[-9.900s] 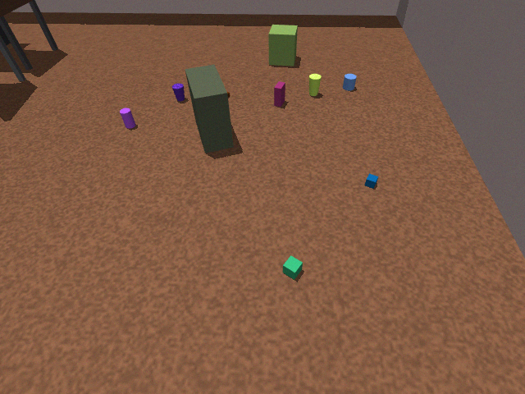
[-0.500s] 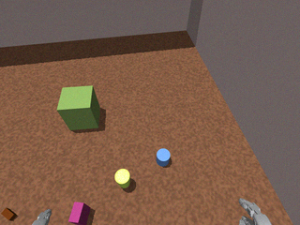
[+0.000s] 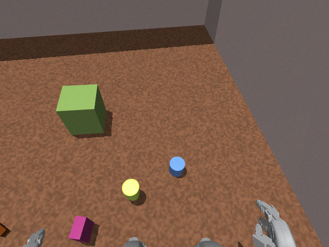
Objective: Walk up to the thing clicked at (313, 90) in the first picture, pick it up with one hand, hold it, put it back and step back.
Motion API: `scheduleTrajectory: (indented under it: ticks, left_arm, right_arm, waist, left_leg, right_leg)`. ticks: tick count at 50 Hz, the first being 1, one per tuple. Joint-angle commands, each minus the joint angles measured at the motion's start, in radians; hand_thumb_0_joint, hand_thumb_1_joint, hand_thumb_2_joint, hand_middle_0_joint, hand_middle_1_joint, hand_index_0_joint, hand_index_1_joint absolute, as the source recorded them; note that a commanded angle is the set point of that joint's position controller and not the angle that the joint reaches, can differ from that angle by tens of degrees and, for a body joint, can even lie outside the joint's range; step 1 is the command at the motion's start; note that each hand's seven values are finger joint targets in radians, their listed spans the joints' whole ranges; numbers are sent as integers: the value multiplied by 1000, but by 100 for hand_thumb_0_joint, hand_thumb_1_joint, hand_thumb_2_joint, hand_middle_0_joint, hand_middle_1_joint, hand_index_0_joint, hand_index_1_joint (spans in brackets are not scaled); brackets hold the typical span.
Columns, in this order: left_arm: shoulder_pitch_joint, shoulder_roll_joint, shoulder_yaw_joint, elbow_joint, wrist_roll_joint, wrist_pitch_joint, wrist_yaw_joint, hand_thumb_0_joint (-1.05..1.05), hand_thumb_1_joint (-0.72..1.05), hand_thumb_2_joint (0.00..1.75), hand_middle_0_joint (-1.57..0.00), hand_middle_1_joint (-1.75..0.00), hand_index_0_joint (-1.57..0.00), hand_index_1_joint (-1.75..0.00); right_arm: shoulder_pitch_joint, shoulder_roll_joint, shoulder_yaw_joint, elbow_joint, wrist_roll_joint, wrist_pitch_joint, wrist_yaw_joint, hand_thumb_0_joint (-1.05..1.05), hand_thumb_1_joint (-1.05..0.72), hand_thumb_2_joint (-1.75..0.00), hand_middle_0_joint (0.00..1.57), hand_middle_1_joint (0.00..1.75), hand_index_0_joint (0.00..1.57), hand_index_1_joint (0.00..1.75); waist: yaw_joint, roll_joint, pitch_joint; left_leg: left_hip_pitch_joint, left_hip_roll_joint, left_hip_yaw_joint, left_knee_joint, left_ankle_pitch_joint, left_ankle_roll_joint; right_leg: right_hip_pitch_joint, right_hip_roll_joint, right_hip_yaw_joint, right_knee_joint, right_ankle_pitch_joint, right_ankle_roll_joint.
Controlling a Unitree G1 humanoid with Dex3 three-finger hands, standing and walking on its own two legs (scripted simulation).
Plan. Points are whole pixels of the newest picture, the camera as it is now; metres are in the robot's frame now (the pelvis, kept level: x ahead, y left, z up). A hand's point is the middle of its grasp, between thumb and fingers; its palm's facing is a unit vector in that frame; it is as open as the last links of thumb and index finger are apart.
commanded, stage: go down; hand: left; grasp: from the side
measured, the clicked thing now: (132, 191) +0.46 +0.16 -0.62
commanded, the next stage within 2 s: approach in 1.90 s
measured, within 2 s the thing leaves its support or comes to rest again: neither
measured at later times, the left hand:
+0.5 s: hand (63, 216) +0.26 +0.31 -0.19, palm faces +0.12 -0.97 -0.22, open 17.4 cm
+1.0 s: hand (65, 199) +0.33 +0.34 -0.26, palm faces +0.12 -0.98 -0.14, open 16.9 cm
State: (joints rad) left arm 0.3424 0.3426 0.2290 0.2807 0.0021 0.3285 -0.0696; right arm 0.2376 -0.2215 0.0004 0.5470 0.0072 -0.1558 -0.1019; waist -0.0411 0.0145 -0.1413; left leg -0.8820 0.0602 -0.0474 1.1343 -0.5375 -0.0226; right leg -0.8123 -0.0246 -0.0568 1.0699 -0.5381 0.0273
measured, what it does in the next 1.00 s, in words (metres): lowers itself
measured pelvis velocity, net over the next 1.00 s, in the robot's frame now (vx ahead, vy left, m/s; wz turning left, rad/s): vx -0.08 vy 0.00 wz -0.08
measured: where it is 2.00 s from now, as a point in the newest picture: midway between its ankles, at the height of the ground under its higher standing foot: outside the picture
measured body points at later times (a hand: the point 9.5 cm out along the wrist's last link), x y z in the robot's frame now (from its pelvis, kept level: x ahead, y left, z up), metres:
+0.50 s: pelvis -0.05 +0.00 -0.12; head +0.11 +0.03 +0.30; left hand +0.25 +0.36 -0.18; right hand +0.12 -0.27 -0.21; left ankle +0.00 +0.13 -0.66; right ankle -0.01 -0.14 -0.66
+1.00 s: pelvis -0.08 +0.00 -0.23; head +0.12 +0.04 +0.17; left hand +0.32 +0.40 -0.25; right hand +0.04 -0.28 -0.34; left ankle +0.00 +0.13 -0.66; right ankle -0.01 -0.14 -0.66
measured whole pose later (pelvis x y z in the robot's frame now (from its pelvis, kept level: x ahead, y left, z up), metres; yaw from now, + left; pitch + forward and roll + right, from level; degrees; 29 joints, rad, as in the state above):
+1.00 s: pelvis -0.08 +0.00 -0.23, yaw -5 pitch +33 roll -6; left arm -0.53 0.73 0.69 1.02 -0.12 -0.41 -0.53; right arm 0.14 -0.32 0.06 0.66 -0.03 -0.12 -0.01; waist -0.09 -0.02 -0.15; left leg -1.93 0.05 -0.11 2.02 -0.68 -0.03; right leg -1.85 -0.01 -0.05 1.96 -0.69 0.03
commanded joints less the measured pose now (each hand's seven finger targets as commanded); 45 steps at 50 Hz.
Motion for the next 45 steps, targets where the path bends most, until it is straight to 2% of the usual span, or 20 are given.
scheduleTrajectory:
  ticks: [1,2,3,5,6,10,14,16,21,22,23,27,29,32,34,35,37,41,42,45]
  left_arm:
    - [64,190,107,-140,2,-47,9,0,-58,7,-7,-5,-6,-6]
    - [30,183,91,-164,-2,-54,5,0,-58,7,-7,-6,-6,-7]
    - [29,203,113,-119,1,-57,5,0,-56,8,-7,-6,-6,-7]
    - [-71,199,110,-130,-6,-96,2,0,-56,9,-6,-6,-5,-7]
    - [-90,220,137,-72,-11,-116,2,0,-56,8,-6,-6,-5,-7]
    - [-250,247,168,35,-44,-246,-53,0,-57,5,-7,-3,-6,-5]
    - [-388,325,231,119,-79,-405,-136,0,-55,5,-8,-6,-7,-7]
    - [-421,326,238,186,-87,-472,-169,0,-58,7,-7,-8,-6,-9]
    - [-523,425,325,330,-90,-591,-222,0,-54,12,-5,-11,-4,-12]
    - [-553,420,326,342,-92,-613,-236,0,-53,13,-5,-11,-4,-12]
    - [-503,410,348,453,-100,-622,-246,0,-52,14,-5,-11,-3,-12]
    - [-700,523,409,393,-116,-710,-292,0,-50,13,-4,-11,-3,-12]
    - [-746,523,421,422,-131,-735,-319,0,-45,13,-4,-11,-3,-11]
    - [-865,583,443,429,-132,-771,-346,0,-43,14,-3,-11,-2,-11]
    - [-915,602,449,462,-134,-783,-364,0,-42,13,-2,-11,-2,-11]
    - [-909,602,455,494,-138,-786,-375,0,-42,13,-2,-11,-2,-10]
    - [-946,662,488,495,-144,-793,-390,0,-41,11,-2,-10,-2,-9]
    - [-992,694,501,533,-144,-794,-424,0,-41,11,-2,-10,-2,-9]
    - [-975,719,526,566,-142,-793,-429,0,-41,10,-2,-10,-3,-9]
    - [-1005,718,522,578,-149,-796,-451,0,-40,11,-2,-10,-3,-9]
  right_arm:
    - [-3,-150,-71,-139,-4,-61,-15,0,-90,-90,20,30,20,30]
    - [-10,-148,-69,-144,-2,-63,-16,0,-90,-90,20,30,20,30]
    - [-6,-157,-73,-139,-4,-65,-17,0,-90,-90,20,30,20,30]
    - [-8,-150,-68,-135,-5,-75,-16,0,-90,-90,20,30,20,30]
    - [-10,-156,-67,-126,-5,-81,-16,0,-90,-90,20,30,20,30]
    - [-10,-170,-72,-96,-8,-110,-10,0,-93,-91,20,30,20,30]
    - [-18,-190,-74,-73,-9,-130,4,0,-95,-91,20,30,20,30]
    - [-8,-202,-74,-58,-10,-127,12,0,-93,-90,20,30,20,30]
    - [-9,-239,-77,-32,-15,-89,36,0,-90,-90,20,30,20,30]
    - [-6,-241,-82,-23,-19,-80,39,0,-90,-90,20,30,20,30]
    - [-9,-246,-78,-20,-20,-70,46,0,-89,-90,20,30,20,30]
    - [-15,-259,-76,-10,-27,-45,61,0,-89,-90,20,30,20,30]
    - [-15,-264,-76,-5,-27,-39,63,0,-90,-90,20,30,20,30]
    - [-10,-273,-70,11,-32,-31,60,0,-90,-90,20,30,20,30]
    - [-3,-273,-62,26,-36,-26,61,0,-90,-90,20,30,20,30]
    - [-8,-278,-60,24,-37,-23,61,0,-90,-90,20,30,20,30]
    - [0,-282,-51,31,-36,-18,63,0,-90,-90,20,30,20,30]
    - [5,-294,-41,40,-37,-8,69,0,-90,-90,20,30,20,30]
    - [4,-302,-36,45,-36,-7,70,0,-90,-90,20,30,20,30]
    - [3,-302,-30,46,-37,-2,75,0,-90,-90,20,30,20,30]
  waist:
    - [11,89,-186]
    - [0,92,-177]
    - [-6,83,-181]
    - [-19,69,-154]
    - [-21,53,-136]
    - [-32,55,-176]
    - [-11,87,-280]
    - [-3,106,-354]
    - [46,157,-461]
    - [37,160,-477]
    - [43,117,-453]
    - [40,133,-521]
    - [22,107,-572]
    - [11,124,-594]
    - [0,131,-572]
    - [1,112,-565]
    - [10,106,-602]
    - [6,151,-596]
    - [8,157,-583]
    - [-4,149,-578]
  left_leg:
    - [150,-37,20,-153,304,25]
    - [146,-36,20,-155,281,25]
    - [138,-33,15,-149,275,26]
    - [92,-34,19,-118,247,30]
    - [53,-35,22,-94,219,34]
    - [-27,-33,27,-5,179,37]
    - [-120,-39,26,109,163,39]
    - [-144,-36,14,155,195,36]
    - [-176,-24,-19,237,221,24]
    - [-193,-24,-26,261,227,24]
    - [-225,-22,-34,273,224,26]
    - [-314,-27,-25,357,177,34]
    - [-330,-27,-18,410,187,41]
    - [-367,-25,-19,452,136,41]
    - [-425,-25,-16,474,82,39]
    - [-454,-25,-17,488,58,41]
    - [-493,-27,-6,524,62,45]
    - [-524,-26,-15,553,37,40]
    - [-520,-23,-27,555,48,37]
    - [-572,-24,-19,593,30,41]
  right_leg:
    - [73,33,-3,-114,263,-38]
    - [53,36,-5,-113,244,-38]
    - [46,35,-4,-105,239,-39]
    - [2,31,3,-88,222,-37]
    - [-25,29,7,-77,199,-36]
    - [-123,24,23,15,175,-37]
    - [-239,20,36,146,156,-44]
    - [-300,16,34,214,167,-50]
    - [-453,20,14,348,142,-62]
    - [-478,19,11,371,146,-63]
    - [-499,21,4,391,142,-62]
    - [-548,23,14,454,112,-63]
    - [-567,25,18,476,122,-58]
    - [-628,26,19,509,80,-59]
    - [-650,23,27,521,38,-58]
    - [-657,24,28,526,23,-57]
    - [-647,25,34,542,22,-56]
    - [-722,27,10,605,5,-64]
    - [-749,29,-3,632,12,-66]
    - [-760,29,-5,652,2,-64]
